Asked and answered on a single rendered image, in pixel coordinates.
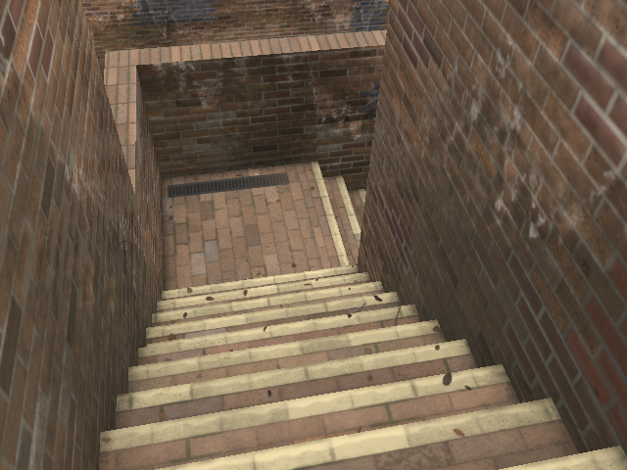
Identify stairs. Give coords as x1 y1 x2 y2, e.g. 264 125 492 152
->
323 175 366 265
99 264 627 470

